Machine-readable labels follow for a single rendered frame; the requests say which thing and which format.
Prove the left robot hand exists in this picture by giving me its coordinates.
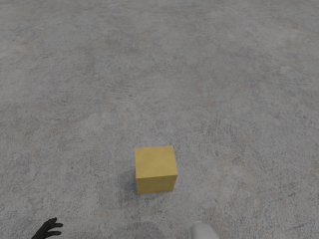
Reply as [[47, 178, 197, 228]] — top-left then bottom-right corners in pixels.
[[31, 217, 63, 239]]

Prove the right robot thigh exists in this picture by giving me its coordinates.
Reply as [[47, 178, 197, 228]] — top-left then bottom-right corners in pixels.
[[187, 223, 220, 239]]

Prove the carton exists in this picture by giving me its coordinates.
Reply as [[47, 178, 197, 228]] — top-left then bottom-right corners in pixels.
[[135, 145, 178, 194]]

